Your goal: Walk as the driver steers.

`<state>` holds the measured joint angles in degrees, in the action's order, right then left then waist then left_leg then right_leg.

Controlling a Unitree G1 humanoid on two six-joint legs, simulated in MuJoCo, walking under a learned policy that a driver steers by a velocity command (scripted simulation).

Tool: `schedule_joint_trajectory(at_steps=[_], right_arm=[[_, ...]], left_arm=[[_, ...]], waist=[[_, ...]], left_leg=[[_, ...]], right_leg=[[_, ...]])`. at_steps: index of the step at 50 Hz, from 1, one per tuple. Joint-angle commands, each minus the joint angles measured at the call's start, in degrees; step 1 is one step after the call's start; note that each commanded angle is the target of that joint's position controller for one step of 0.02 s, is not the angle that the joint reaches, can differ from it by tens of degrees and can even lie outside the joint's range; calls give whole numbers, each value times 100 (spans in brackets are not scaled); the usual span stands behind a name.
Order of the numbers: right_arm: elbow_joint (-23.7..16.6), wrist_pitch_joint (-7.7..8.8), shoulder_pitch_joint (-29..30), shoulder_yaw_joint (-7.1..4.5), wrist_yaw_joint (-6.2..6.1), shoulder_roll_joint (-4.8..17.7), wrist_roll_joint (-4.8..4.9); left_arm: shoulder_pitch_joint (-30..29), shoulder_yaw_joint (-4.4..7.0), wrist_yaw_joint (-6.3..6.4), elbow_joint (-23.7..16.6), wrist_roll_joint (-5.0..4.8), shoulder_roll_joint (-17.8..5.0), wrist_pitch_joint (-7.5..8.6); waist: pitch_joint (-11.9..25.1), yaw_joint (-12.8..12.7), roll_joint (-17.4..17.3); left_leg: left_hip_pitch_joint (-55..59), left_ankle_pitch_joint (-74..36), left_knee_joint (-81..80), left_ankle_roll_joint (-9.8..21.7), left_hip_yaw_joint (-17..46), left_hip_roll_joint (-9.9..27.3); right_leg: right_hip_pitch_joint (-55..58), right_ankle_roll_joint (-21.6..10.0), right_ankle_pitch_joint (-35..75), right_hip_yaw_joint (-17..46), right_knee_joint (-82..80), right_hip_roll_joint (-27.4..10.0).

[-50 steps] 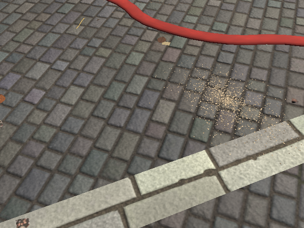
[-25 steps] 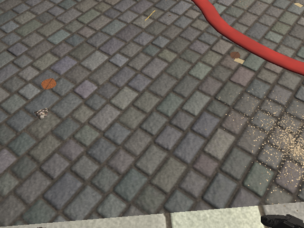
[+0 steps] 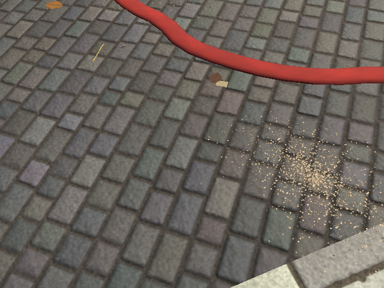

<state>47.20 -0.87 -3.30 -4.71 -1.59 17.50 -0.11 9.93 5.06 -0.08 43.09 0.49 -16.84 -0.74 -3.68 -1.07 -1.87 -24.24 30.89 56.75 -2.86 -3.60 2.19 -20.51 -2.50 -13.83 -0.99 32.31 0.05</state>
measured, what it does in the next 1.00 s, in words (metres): steps on the spot, turning right: left foot, then right foot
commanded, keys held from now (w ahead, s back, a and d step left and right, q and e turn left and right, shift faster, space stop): e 0.96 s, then w+e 0.04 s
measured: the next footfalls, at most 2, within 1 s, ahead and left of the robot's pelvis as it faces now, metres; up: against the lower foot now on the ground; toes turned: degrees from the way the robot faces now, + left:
left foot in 0.42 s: +0.11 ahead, +0.13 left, +0.00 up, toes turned -20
right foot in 0.84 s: +0.00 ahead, -0.12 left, +0.00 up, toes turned -32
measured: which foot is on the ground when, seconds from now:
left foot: up 0.00-0.40, down 0.42-0.84, up 0.86-1.00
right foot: down 0.00-0.42, up 0.44-0.82, down 0.84-1.00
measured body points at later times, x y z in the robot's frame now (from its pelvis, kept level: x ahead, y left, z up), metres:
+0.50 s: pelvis +0.03 +0.03 +0.00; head +0.07 +0.04 +0.45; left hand +0.27 +0.26 -0.10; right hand +0.07 -0.29 -0.10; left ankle +0.07 +0.15 -0.73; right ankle +0.00 -0.08 -0.69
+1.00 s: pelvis +0.01 -0.01 +0.01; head +0.03 -0.06 +0.45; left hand +0.30 +0.14 -0.07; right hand -0.04 -0.34 -0.11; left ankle +0.07 +0.12 -0.65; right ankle -0.04 -0.10 -0.73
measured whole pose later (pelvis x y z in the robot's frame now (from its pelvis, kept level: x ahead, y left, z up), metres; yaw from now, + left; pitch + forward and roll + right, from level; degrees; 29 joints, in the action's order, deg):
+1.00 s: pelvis +0.01 -0.01 +0.01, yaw -35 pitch +2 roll +1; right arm 44.6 -0.9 -5.8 -5.2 -1.5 19.9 -0.2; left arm 10.8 4.0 0.4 36.6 -0.5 -17.8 -1.1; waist -4.1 0.0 -2.5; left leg -29.1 24.5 63.0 -3.5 0.8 1.7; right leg -16.1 -2.3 -12.5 3.0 27.2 2.1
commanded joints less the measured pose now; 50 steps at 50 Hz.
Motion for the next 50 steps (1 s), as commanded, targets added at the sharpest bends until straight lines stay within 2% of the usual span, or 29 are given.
schedule_joint_trajectory(at_steps=[1,2,4,9,13,16,19,20,21,22,23,24,25,26,28,31,33,35,38,40,41,42,43,44,45,46,47,48,50], right_arm=[[-380,64,203,-153,-87,578,8],[-378,51,189,-179,-106,611,-15],[-345,55,50,-174,-104,522,11],[-356,59,178,-123,-97,378,30],[-353,100,179,-131,-47,436,50],[-352,191,75,-142,19,495,72],[-249,287,-365,-166,108,528,84],[-175,300,-578,-203,122,628,63],[-186,273,-691,-282,93,1008,-36],[-215,205,-513,-336,63,1402,-178],[-361,227,-378,-263,47,1098,-245],[-475,230,-80,-172,6,787,-194],[-517,211,145,-136,-20,648,-110],[-535,202,157,-106,-47,582,-25],[-482,152,-48,-83,-100,623,-17],[-415,77,-453,-134,-151,796,-55],[-438,45,-435,-184,-124,948,-36],[-477,24,-335,-229,-66,1085,-10],[-468,27,-323,-260,22,1169,77],[-453,36,-204,-264,48,1171,187],[-373,56,-354,-228,66,1018,213],[-292,80,-664,-158,103,745,83],[-605,90,-531,14,126,310,-267],[-774,114,-3,-79,68,624,-105],[-784,95,123,-141,34,805,50],[-729,80,32,-171,-1,836,63],[-644,58,-24,-195,-46,861,13],[-639,45,-112,-208,-58,873,-33],[-642,94,-310,-196,20,774,-4]], left_arm=[[55,239,89,-362,-146,-956,180],[-57,198,135,-395,-159,-882,150],[-60,198,180,-440,-98,-918,110],[-30,243,256,-481,-119,-1076,35],[-172,241,233,-540,-92,-1103,-27],[-268,228,205,-590,-99,-1091,-70],[-487,192,226,-680,-166,-1052,-142],[-497,164,250,-714,-190,-977,-171],[-277,89,250,-741,-149,-706,-176],[-11,92,230,-851,-181,-617,-126],[1,229,202,-790,-83,-1130,-60],[82,335,176,-664,-141,-1360,-72],[177,344,188,-535,-153,-1255,-134],[177,318,200,-511,-132,-1120,-189],[2,227,158,-629,-186,-842,-227],[-411,135,123,-894,-206,-680,-197],[-448,83,73,-983,-176,-612,-194],[-404,59,25,-1028,-168,-607,-202],[-263,108,-45,-1042,-172,-712,-260],[33,152,-94,-967,-171,-707,-292],[279,213,-69,-875,-161,-787,-295],[573,348,5,-834,-175,-1173,-280],[596,435,100,-1015,-123,-1824,-241],[750,361,-2,-1058,80,-1610,-74],[499,304,-32,-1017,77,-1444,49],[190,275,4,-987,-25,-1286,101],[-32,209,44,-1019,-103,-1116,94],[-180,170,83,-1050,-119,-1087,72],[13,138,135,-1039,-122,-1004,76]], waist=[[1060,-6,638],[1039,93,752],[1129,156,824],[1047,44,887],[902,-4,1022],[909,-7,1104],[968,253,1112],[978,339,989],[1109,196,108],[842,-124,-1401],[824,-5,-1151],[721,-102,-711],[575,-175,-533],[498,-102,-531],[392,42,-599],[531,350,-755],[643,389,-791],[674,371,-846],[649,317,-880],[658,83,-797],[729,-13,-581],[896,-30,378],[955,151,2139],[1420,-351,1526],[1062,-212,1100],[817,-41,929],[719,36,803],[695,133,841],[929,158,916]], left_leg=[[-1510,-223,921,17,741,27],[-1243,-464,859,-2,751,5],[-1030,-796,651,-54,732,-144],[-774,-1086,-597,-223,829,-263],[-288,-1104,-1250,-229,881,-360],[11,-996,-1776,-154,912,-429],[766,-1638,-3073,7,802,-468],[1311,-2307,-3664,120,847,-261],[2008,-2790,-3866,493,1730,784],[2142,-4027,-4000,1463,3098,1843],[1791,-4139,-4024,1992,3375,2311],[1641,-3950,-3934,1818,2721,1962],[1587,-3614,-3865,1507,2126,1528],[1680,-3466,-3852,1375,1827,1343],[1742,-3703,-3903,1399,1333,1152],[2399,-3949,-3907,1547,1156,1316],[2426,-4048,-3880,1559,967,1409],[2166,-4170,-3877,1527,731,1455],[2053,-4103,-3699,1423,564,1549],[1878,-3878,-3283,1157,369,1525],[1558,-3466,-2815,862,140,1369],[661,-2372,-1686,373,-344,963],[-1077,851,103,-174,-481,128],[-1282,1031,1067,-171,481,-121],[-1368,571,1333,-81,657,17],[-1402,23,1172,-13,715,113],[-1355,-325,987,-16,759,164],[-1130,-620,934,-59,741,95],[-945,-1159,557,-55,681,3]], right_leg=[[1898,-1201,3164,1971,-1103,-1532],[1645,-1130,3143,1855,-1139,-1405],[1571,-1126,3162,1779,-1176,-1258],[1502,-1078,2322,2006,-1183,-1113],[1094,-1053,1603,2372,-1203,-1003],[1129,-1019,1760,2731,-1047,-954],[1062,-781,1959,2897,-716,-719],[779,-548,1494,2777,-511,-498],[90,-232,88,2217,403,-20],[-1147,108,-2169,1126,1432,982],[-1285,349,-2360,1118,2800,514],[-1237,418,-1929,1109,3307,366],[-1261,516,-1574,998,3514,305],[-1434,604,-1265,949,3698,280],[-1502,726,-970,671,3551,216],[-1609,846,-880,438,2675,-19],[-1237,839,-915,283,2090,-172],[-689,763,-877,57,1556,-214],[-190,587,-701,-187,813,-145],[409,327,-48,-343,-185,-43],[1026,127,492,-295,-750,69],[2055,-183,2004,573,-1074,-413],[2758,-1139,4431,2739,-856,-1980],[2267,-1971,3865,3186,-1128,-2336],[2027,-1728,3218,2650,-1248,-1976],[1816,-1350,2580,2238,-1263,-1610],[1664,-1116,2262,2058,-1266,-1410],[1409,-1058,2315,1935,-1295,-1271],[1417,-1057,620,1995,-1572,-1069]])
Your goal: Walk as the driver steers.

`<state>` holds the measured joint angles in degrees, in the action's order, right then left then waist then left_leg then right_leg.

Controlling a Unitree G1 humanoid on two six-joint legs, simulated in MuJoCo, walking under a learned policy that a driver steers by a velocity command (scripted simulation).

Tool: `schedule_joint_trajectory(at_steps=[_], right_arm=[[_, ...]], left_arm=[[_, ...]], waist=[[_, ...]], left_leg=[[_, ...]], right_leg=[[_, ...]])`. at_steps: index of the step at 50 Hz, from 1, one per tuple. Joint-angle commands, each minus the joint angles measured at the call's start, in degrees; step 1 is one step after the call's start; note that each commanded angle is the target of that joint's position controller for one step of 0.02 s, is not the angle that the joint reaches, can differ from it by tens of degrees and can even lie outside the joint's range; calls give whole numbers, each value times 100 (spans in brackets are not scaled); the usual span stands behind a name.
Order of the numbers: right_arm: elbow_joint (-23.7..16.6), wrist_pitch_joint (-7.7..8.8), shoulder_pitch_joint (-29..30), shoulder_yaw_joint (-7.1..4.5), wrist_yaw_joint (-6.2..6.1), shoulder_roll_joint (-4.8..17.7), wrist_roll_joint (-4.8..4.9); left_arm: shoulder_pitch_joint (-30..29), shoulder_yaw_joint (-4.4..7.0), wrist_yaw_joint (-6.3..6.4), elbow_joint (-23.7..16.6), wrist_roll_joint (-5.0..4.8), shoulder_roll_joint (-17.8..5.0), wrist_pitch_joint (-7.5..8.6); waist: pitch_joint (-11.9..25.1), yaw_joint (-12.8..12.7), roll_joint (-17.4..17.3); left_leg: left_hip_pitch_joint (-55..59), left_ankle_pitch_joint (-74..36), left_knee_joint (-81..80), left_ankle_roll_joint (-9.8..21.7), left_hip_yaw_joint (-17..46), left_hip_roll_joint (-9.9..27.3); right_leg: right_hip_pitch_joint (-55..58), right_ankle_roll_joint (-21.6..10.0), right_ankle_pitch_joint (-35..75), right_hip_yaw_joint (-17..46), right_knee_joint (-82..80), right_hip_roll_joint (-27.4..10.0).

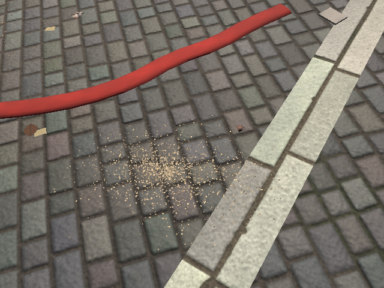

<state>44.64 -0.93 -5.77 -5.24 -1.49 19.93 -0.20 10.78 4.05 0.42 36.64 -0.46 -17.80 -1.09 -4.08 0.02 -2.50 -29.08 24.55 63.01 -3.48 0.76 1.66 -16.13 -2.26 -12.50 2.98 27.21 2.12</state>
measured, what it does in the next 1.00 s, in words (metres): walks ahead, turning right: left foot, then right foot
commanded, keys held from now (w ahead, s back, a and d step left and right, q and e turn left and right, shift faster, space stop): w+e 0.62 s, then w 0.26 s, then w+q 0.12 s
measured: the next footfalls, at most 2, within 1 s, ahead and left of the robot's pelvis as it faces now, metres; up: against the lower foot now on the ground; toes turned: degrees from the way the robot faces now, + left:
left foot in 0.30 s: +0.15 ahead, +0.13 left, +0.00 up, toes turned -15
right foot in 0.76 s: +0.36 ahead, -0.24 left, +0.00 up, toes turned -28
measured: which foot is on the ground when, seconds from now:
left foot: up 0.00-0.28, down 0.30-0.76, up 0.78-1.00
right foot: down 0.00-0.30, up 0.32-0.74, down 0.76-1.00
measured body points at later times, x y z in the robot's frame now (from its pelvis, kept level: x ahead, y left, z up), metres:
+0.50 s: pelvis +0.13 +0.02 +0.00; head +0.15 +0.03 +0.45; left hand +0.35 +0.24 -0.10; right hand +0.11 -0.28 -0.10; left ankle +0.11 +0.14 -0.74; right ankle +0.12 -0.14 -0.66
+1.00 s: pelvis +0.36 -0.15 +0.00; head +0.38 -0.17 +0.45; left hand +0.58 +0.04 -0.10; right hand +0.34 -0.46 -0.11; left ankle +0.47 -0.02 -0.66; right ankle +0.33 -0.22 -0.74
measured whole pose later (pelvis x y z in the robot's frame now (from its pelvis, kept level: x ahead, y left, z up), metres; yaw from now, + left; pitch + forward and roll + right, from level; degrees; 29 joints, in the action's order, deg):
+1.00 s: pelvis +0.36 -0.15 +0.00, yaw -27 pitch +1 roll -1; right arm 43.3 4.0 -12.8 -2.4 0.4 18.6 1.4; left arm 16.1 3.0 -1.8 40.4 0.2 -15.6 4.5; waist -2.6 -0.6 -2.3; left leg -35.3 14.5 63.5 -0.8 2.1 7.7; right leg -10.5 -4.2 -9.8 -2.7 19.7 4.7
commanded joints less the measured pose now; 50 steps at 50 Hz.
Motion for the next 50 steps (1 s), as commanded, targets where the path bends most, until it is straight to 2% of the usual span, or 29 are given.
schedule_joint_trajectory(at_steps=[1,3,7,10,12,14,15,16,17,18,19,20,22,25,28,32,34,36,37,38,39,40,41,42,43,44,45,47,50], right_arm=[[-417,131,15,-126,41,486,42],[-529,214,304,-101,83,447,63],[-617,440,477,-59,200,372,71],[-651,573,439,-53,269,376,130],[-626,650,243,-74,280,410,177],[-484,720,-253,-107,255,397,174],[-368,739,-766,-165,212,544,140],[-288,734,-1379,-223,148,901,6],[-153,718,-1662,-310,212,1279,-117],[-271,716,-1253,-228,206,959,-28],[-347,692,-1028,-135,164,627,46],[-409,667,-894,-81,134,494,45],[-395,654,-887,-25,81,401,-11],[-319,693,-1065,-17,69,408,-56],[-240,647,-1135,-26,73,512,-36],[-63,585,-1427,-52,76,699,77],[59,539,-1586,-66,109,776,161],[114,486,-1598,-105,108,962,205],[135,448,-1576,-108,94,1029,201],[122,434,-1542,-64,66,972,200],[-34,484,-1625,76,51,658,47],[-244,603,-2377,333,151,-110,-35],[-177,729,-1702,180,185,556,184],[-449,779,-1067,125,196,688,355],[-486,817,-911,171,159,563,284],[-451,807,-886,150,139,541,161],[-365,734,-1140,144,162,500,159],[-221,573,-1456,172,198,333,184],[-314,420,-1069,191,165,201,146]], left_arm=[[10,230,90,-392,-38,-878,132],[122,234,105,-359,-32,-934,175],[284,277,104,-300,-47,-1092,222],[331,268,53,-290,-65,-1108,219],[303,238,30,-292,-69,-1052,197],[162,170,40,-330,-74,-863,166],[101,91,49,-363,-54,-598,183],[151,-47,42,-447,-52,-113,204],[51,-7,62,-762,-174,-330,285],[118,87,61,-673,-175,-724,307],[164,147,35,-534,-136,-853,293],[256,164,18,-430,-93,-811,283],[59,133,-55,-473,-90,-610,309],[-111,64,-107,-585,-101,-372,330],[-403,-1,-166,-699,-87,-232,343],[-1050,-111,-339,-870,-93,-17,391],[-1160,-109,-399,-937,-116,-40,413],[-875,17,-405,-914,-73,-302,416],[-267,150,-382,-775,-66,-550,394],[654,309,-312,-515,-79,-802,357],[1566,439,-188,-324,-76,-1193,266],[1394,446,-178,-312,-78,-1699,309],[1504,302,-203,-397,-37,-1096,375],[1242,217,-227,-275,-6,-917,440],[893,182,-224,-234,-40,-829,481],[578,134,-228,-236,-4,-675,503],[385,82,-220,-263,85,-525,537],[218,83,-212,-166,76,-466,636],[236,106,-184,86,93,-521,757]], waist=[[890,-23,1023],[589,-142,1157],[449,-256,1119],[386,-251,1106],[375,-118,1082],[419,227,941],[583,459,738],[905,585,-232],[621,477,-1117],[193,334,-831],[-37,287,-702],[13,222,-565],[-86,263,-427],[-11,325,-350],[-51,392,-250],[-281,598,-157],[-319,515,-160],[42,168,-350],[478,-250,-404],[984,-774,-305],[1696,-1091,230],[2629,-294,1738],[2843,-793,987],[1806,-765,932],[1244,-519,537],[899,-302,456],[805,-74,558],[723,131,616],[253,104,517]], left_leg=[[-535,-679,-477,24,239,32],[-606,-750,-1264,32,282,-46],[-180,-780,-2390,73,329,-169],[362,-658,-2856,154,283,-289],[911,-801,-3227,232,259,-330],[1958,-1306,-3894,354,180,-297],[2840,-1205,-4013,499,516,120],[3770,37,-4477,905,1880,1241],[3646,1682,-5174,1588,3892,2169],[3328,2088,-5246,1668,3797,2219],[3181,1710,-5232,1477,3153,1888],[3107,1162,-5232,1298,2580,1638],[2832,-103,-5395,1160,1636,1376],[2743,-1421,-5465,1235,700,1221],[2744,-2247,-5467,1225,36,1151],[2735,-2560,-5519,1168,-480,1245],[2981,-3262,-5432,1167,-553,1409],[3316,-5524,-4737,1093,-735,1488],[3326,-6486,-3915,1003,-888,1444],[2819,-6601,-2784,844,-1088,1275],[1342,-4383,-1056,647,-1061,1056],[-639,826,946,358,-504,-28],[-996,820,1507,413,454,14],[-1432,378,1539,476,357,210],[-1325,-137,1113,514,318,469],[-1100,-446,773,480,279,620],[-737,-718,694,463,349,750],[-455,-860,452,322,323,820],[-828,-1526,-149,153,376,804]], right_leg=[[1008,-1084,-608,1741,-1254,-1223],[962,-1107,-1524,2079,-1494,-1252],[791,-1117,-1556,2254,-1418,-1206],[428,-1115,-1734,2482,-1314,-1112],[167,-1040,-1823,2661,-1194,-1025],[-362,-795,-2015,2571,-777,-706],[-979,-548,-2179,2293,-106,-441],[-1915,-155,-2400,1336,1596,171],[-3047,-50,-2405,833,2746,293],[-3392,34,-1943,813,3411,-205],[-3465,99,-1496,705,3653,-306],[-3376,147,-1136,601,3773,-388],[-3278,213,-438,502,3834,-588],[-3239,379,237,315,3680,-657],[-3040,450,807,86,2775,-696],[-2421,275,1144,-386,1459,-630],[-2113,49,875,-491,1032,-494],[-1336,-250,386,-714,773,-122],[-452,-434,364,-807,595,82],[955,-620,774,-810,251,231],[2895,-858,901,370,564,-619],[4330,-1869,-430,3685,-83,-2221],[4105,-1790,-723,4136,-711,-2310],[3374,-1533,-182,3128,-838,-2090],[2495,-1374,494,2426,-901,-1851],[1790,-1305,1024,1917,-1021,-1643],[1312,-1300,1272,1584,-1249,-1549],[856,-1404,1456,1157,-1603,-1538],[494,-1255,1551,441,-1968,-1429]])
Over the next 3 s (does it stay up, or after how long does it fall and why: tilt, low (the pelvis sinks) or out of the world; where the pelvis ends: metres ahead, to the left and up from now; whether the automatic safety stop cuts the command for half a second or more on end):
stays up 1.47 -0.24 0.00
